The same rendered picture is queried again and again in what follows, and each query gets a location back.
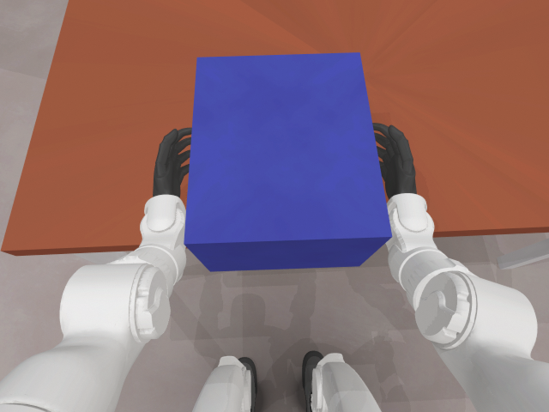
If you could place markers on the robot left forearm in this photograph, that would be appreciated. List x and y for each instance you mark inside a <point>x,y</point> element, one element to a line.
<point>162,229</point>

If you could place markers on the right robot hand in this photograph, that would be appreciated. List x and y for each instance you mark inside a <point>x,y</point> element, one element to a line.
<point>397,168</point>

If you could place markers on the table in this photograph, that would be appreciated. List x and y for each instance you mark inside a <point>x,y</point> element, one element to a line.
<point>466,81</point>

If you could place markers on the left robot hand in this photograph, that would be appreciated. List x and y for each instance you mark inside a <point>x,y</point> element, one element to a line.
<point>168,173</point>

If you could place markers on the left robot upper arm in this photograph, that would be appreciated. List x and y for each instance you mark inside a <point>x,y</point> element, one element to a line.
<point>109,313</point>

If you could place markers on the right robot foot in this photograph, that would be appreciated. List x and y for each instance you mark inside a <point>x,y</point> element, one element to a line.
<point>310,362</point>

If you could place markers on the robot right forearm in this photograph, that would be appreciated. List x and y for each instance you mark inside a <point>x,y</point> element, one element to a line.
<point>413,256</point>

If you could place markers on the right robot upper arm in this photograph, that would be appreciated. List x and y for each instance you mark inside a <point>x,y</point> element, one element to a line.
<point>484,333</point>

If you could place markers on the robot right shin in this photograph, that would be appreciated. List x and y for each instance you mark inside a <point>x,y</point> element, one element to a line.
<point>334,357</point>

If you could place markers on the carton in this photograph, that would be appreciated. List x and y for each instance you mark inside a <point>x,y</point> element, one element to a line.
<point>284,171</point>

